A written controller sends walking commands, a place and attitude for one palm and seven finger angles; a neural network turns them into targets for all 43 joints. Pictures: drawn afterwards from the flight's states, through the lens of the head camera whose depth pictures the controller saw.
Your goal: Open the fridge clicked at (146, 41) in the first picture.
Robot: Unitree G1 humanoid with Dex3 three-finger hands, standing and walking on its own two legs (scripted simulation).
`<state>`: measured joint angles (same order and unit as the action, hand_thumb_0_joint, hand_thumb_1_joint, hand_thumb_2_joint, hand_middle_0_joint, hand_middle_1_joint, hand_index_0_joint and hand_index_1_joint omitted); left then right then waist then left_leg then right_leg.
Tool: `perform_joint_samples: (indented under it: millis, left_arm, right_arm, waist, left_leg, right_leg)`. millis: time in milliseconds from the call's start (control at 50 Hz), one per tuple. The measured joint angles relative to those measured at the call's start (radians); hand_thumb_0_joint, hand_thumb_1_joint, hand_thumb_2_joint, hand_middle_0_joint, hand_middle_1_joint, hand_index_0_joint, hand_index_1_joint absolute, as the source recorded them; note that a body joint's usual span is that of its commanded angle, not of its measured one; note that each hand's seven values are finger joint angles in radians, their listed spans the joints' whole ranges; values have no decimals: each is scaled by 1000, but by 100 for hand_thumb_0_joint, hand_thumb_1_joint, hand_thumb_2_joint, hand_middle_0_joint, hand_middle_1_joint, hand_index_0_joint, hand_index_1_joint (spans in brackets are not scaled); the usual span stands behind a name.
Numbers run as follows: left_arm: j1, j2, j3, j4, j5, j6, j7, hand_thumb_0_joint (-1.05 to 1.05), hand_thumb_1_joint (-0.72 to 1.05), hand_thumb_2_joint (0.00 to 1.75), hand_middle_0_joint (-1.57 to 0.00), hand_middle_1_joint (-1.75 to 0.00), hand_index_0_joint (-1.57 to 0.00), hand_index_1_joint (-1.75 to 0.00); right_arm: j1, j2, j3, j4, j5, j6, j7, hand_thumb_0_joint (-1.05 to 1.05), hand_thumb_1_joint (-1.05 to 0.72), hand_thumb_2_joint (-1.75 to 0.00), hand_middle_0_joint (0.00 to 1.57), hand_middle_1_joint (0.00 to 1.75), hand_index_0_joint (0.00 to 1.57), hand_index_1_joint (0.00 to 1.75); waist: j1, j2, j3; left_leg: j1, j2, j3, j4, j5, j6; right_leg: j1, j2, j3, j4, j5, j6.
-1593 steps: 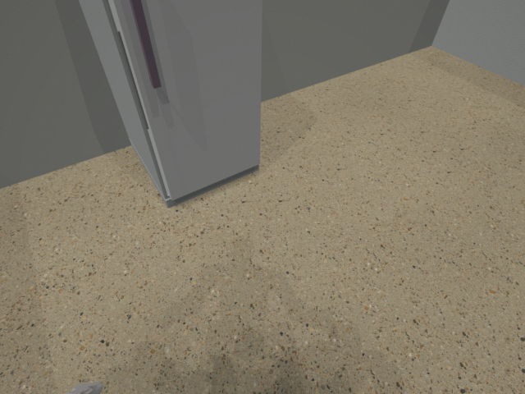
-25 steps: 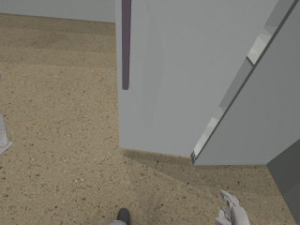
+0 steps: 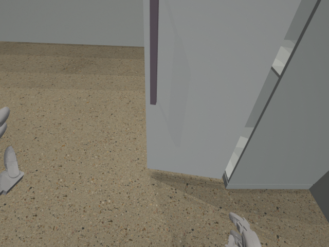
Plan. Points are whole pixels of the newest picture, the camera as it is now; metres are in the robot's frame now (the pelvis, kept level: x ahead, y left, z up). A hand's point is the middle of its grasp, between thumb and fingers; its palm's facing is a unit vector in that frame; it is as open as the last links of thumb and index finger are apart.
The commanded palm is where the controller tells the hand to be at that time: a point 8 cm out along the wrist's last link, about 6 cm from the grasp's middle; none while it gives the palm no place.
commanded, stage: stop stepping back and stand still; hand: left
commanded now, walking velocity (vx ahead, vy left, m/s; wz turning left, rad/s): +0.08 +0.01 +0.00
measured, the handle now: (154, 48) +0.76 +0.09 +0.17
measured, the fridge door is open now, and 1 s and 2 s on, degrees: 81 81 81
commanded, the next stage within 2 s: let the arm hang, fingers relaxed in 0.20 s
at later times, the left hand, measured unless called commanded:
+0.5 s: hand (66, 244) +0.16 +0.25 -0.10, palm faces +0.00 -0.93 -0.36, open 7.4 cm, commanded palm none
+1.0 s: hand out of the picture -0.09 +0.22 -0.17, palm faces +0.04 -0.97 -0.22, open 7.4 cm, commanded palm none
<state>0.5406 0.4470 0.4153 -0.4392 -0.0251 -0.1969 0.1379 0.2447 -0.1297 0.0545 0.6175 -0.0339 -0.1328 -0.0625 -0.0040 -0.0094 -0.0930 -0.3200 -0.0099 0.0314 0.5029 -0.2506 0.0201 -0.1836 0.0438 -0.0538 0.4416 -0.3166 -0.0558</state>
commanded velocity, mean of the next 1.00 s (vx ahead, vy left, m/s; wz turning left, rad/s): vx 0.00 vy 0.00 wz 0.00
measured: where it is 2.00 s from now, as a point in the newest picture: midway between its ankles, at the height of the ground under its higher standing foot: outside the picture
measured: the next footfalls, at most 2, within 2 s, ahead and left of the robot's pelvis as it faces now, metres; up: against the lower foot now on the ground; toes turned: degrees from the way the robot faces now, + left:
none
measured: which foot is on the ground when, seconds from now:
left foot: down 0.00-1.00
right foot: down 0.00-1.00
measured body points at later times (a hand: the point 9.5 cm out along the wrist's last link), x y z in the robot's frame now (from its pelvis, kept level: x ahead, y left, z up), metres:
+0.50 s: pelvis -0.02 +0.03 -0.01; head -0.02 +0.01 +0.44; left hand +0.16 +0.30 -0.07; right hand +0.12 -0.24 -0.13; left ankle +0.04 +0.13 -0.74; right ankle -0.02 -0.09 -0.74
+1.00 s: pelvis -0.02 +0.04 +0.00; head -0.01 +0.04 +0.45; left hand -0.09 +0.28 -0.15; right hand -0.03 -0.18 -0.16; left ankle +0.04 +0.13 -0.74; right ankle -0.02 -0.09 -0.74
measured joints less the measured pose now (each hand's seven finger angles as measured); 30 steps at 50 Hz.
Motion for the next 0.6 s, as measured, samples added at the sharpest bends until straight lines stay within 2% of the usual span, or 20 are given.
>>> perform_joint_samples:
  millis: [40, 80, 120, 180, 200, 240, 300, 320, 340, 400, 440, 480, 540, 600]
  left_arm:
    - [-27, -11, -10, 27, -4, 17, -1, 2, 88, 90, -21, -30, -21, -30]
    - [-50, -37, -24, 46, -6, 21, 5, 2, 88, 90, -21, -30, -22, -30]
    - [-67, -70, -37, 58, -3, 19, 15, 2, 88, 90, -21, -30, -22, -30]
    - [-85, -99, -53, 51, 0, 13, 22, 2, 88, 90, -21, -30, -21, -30]
    - [-89, -101, -54, 47, 0, 9, 22, 2, 88, 90, -21, -30, -21, -30]
    - [-76, -94, -43, 40, -2, 0, 19, 2, 88, 90, -21, -30, -21, -30]
    - [-48, -62, -15, 29, -1, -12, 14, 2, 88, 90, -21, -30, -21, -30]
    - [-68, -46, -30, 73, 13, -25, -2, 2, 89, 90, -20, -30, -21, -30]
    - [-111, -30, -68, 153, 25, -10, -31, 1, 89, 90, -20, -30, -21, -30]
    - [-251, -38, -213, 491, 46, 110, -102, 1, 89, 90, -20, -30, -20, -30]
    - [-315, -71, -295, 725, 51, 179, -128, 1, 90, 90, -19, -30, -20, -30]
    - [-345, -111, -358, 922, 53, 222, -143, 1, 90, 90, -19, -30, -20, -30]
    - [-343, -182, -418, 1145, 51, 252, -152, 1, 90, 90, -19, -30, -20, -30]
    - [-306, -247, -449, 1301, 48, 259, -153, 2, 90, 90, -20, -30, -20, -30]
  right_arm:
    - [-2, -23, -12, 13, 7, 20, 3, 1, -90, -90, 21, 30, 21, 30]
    - [5, -48, -23, 37, 17, 35, 7, 1, -90, -90, 21, 30, 21, 30]
    - [17, -71, -31, 55, 24, 42, 5, 1, -90, -90, 21, 30, 21, 30]
    - [33, -107, -47, 61, 28, 36, -9, 1, -90, -90, 21, 30, 21, 30]
    - [29, -110, -56, 69, 29, 34, -15, 1, -90, -90, 21, 30, 21, 30]
    - [21, -107, -64, 75, 31, 34, -22, 1, -90, -90, 21, 30, 21, 30]
    - [19, -93, -62, 53, 31, 16, -26, 2, -90, -90, 21, 30, 21, 30]
    - [15, -99, -66, 64, 31, -4, -7, 1, -90, -90, 20, 30, 20, 30]
    - [5, -114, -69, 83, 33, -5, 16, 1, -90, -90, 20, 30, 20, 30]
    - [-50, -163, -70, 146, 25, 48, 53, 1, -90, -90, 21, 30, 20, 30]
    - [-81, -178, -65, 177, 20, 83, 63, 1, -90, -90, 21, 30, 21, 30]
    - [-98, -179, -58, 200, 15, 106, 68, 1, -90, -90, 21, 30, 21, 30]
    - [-98, -165, -49, 243, 8, 131, 69, 1, -90, -90, 21, 30, 21, 30]
    - [-73, -140, -43, 298, 6, 154, 65, 1, -90, -90, 21, 30, 21, 30]
  waist:
    - [19, 18, 4]
    - [36, 21, 4]
    - [41, 15, 9]
    - [25, 25, 27]
    - [19, 20, 37]
    - [14, 2, 49]
    - [-3, -8, 58]
    - [-4, 2, 56]
    - [1, 16, 53]
    - [6, 58, 49]
    - [-8, 70, 58]
    - [-24, 62, 75]
    - [-36, 33, 102]
    - [-32, 0, 124]
  left_leg:
    - [-40, 4, -8, 119, -62, -9]
    - [-70, 9, -17, 243, -96, -12]
    - [-59, 21, -18, 246, -96, -10]
    - [7, 50, -31, 100, -11, -2]
    - [11, 45, -31, 98, -4, -5]
    - [22, 35, -15, 97, -12, -14]
    - [29, 30, -2, 62, -1, -15]
    - [15, 30, -6, 61, 6, -13]
    - [-1, 27, -11, 66, 10, -11]
    - [-40, 14, -11, 93, 13, -1]
    - [-50, 6, -10, 103, 15, 5]
    - [-48, 1, -8, 101, 21, 7]
    - [-32, 2, -7, 77, 38, 6]
    - [-13, 7, -11, 40, 60, 2]
  right_leg:
    - [-10, 3, -1, 23, 43, -11]
    - [-8, 0, 2, 44, 30, -4]
    - [-2, -7, 3, 61, 11, 6]
    - [-2, -10, -17, 110, -24, 21]
    - [-3, -17, -19, 128, -36, 26]
    - [0, -30, -3, 132, -37, 40]
    - [-1, -35, 9, 105, -22, 40]
    - [-12, -35, 3, 103, -13, 41]
    - [-26, -38, -1, 107, -9, 44]
    - [-64, -52, -3, 140, -19, 51]
    - [-79, -61, -3, 163, -25, 54]
    - [-82, -66, -2, 173, -25, 55]
    - [-70, -65, 0, 155, -11, 55]
    - [-48, -58, -4, 111, 15, 52]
